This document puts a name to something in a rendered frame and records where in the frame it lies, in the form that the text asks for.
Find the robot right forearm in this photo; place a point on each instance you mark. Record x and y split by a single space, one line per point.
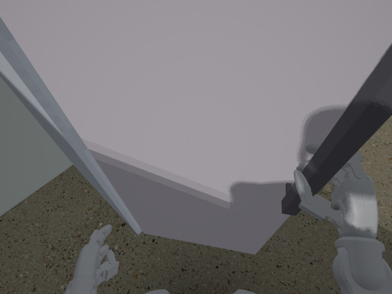
359 267

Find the robot right hand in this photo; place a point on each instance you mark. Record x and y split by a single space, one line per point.
354 192

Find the robot left forearm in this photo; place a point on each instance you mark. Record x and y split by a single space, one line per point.
82 285

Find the fridge door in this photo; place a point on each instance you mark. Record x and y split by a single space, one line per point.
199 111

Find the handle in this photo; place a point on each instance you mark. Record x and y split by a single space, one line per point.
367 112

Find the robot left hand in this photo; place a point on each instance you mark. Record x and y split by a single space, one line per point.
91 255

